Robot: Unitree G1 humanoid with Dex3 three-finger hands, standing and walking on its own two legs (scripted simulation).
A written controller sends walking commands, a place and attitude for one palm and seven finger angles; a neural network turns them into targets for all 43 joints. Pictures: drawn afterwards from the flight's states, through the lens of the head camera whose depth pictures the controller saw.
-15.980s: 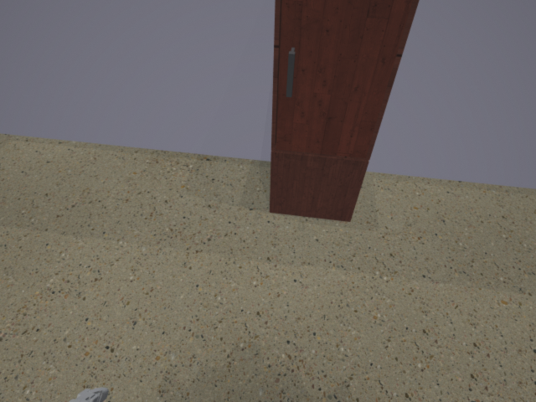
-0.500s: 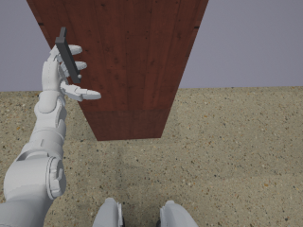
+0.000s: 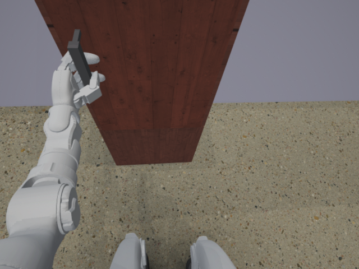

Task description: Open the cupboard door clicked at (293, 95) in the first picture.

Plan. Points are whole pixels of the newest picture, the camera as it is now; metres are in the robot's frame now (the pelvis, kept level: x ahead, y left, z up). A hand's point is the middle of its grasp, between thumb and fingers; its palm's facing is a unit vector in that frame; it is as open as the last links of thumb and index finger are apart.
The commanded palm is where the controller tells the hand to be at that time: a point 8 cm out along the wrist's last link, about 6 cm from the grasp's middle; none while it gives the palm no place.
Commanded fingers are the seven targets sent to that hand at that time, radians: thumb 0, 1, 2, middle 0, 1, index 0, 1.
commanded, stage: close the thumb around the handle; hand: left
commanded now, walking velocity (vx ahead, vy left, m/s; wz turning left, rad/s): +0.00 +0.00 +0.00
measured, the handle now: (85, 65) +0.55 +0.18 +0.08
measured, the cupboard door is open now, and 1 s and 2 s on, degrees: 0 36 44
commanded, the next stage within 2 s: pull the door open along its arc in 0.06 s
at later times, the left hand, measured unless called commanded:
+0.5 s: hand (97, 103) +0.46 +0.15 +0.07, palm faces +0.00 -1.00 +0.00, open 5.7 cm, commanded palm +0.40 +0.20 +0.07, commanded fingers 0.00 0.90 0.90 -0.40 -1.35 -0.40 -1.35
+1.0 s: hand (143, 159) +0.32 +0.05 +0.07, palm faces +0.37 -0.93 +0.00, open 5.9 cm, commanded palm +0.26 +0.08 +0.07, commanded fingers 0.00 0.90 0.90 -0.40 -1.35 -0.40 -1.35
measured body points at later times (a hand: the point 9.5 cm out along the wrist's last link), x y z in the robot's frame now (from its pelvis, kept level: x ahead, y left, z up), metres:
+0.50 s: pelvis +0.02 +0.00 +0.01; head +0.11 +0.00 +0.45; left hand +0.45 +0.20 +0.07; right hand +0.05 -0.26 -0.10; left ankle +0.04 +0.11 -0.65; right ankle -0.01 -0.12 -0.65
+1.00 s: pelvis +0.01 -0.02 +0.02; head +0.06 -0.03 +0.46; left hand +0.30 +0.10 +0.07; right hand +0.20 -0.22 -0.08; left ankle +0.04 +0.11 -0.65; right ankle -0.01 -0.12 -0.65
